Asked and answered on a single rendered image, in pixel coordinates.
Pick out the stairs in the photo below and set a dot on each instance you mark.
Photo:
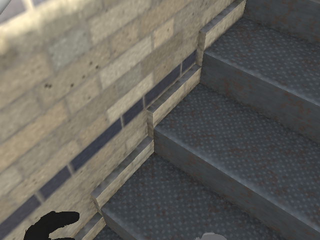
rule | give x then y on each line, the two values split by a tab
239	155

